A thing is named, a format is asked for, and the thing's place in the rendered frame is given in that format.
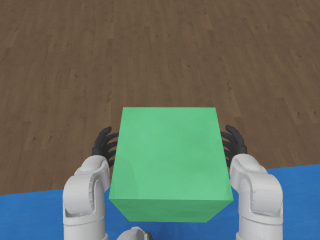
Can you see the right robot hand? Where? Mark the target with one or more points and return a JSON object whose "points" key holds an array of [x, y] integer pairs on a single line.
{"points": [[236, 146]]}

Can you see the left robot thigh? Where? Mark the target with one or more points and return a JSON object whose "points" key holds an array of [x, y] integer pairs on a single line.
{"points": [[133, 234]]}

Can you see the carton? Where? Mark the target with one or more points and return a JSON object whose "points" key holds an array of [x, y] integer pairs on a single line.
{"points": [[170, 165]]}

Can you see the left robot forearm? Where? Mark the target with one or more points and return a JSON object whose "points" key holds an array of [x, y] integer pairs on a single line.
{"points": [[83, 200]]}

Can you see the left robot hand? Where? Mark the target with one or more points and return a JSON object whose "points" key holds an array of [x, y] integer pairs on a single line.
{"points": [[101, 147]]}

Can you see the robot left shin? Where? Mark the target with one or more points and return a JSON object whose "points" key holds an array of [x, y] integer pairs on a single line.
{"points": [[136, 227]]}

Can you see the right robot forearm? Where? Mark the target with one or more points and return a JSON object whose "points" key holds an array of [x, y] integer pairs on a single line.
{"points": [[260, 200]]}

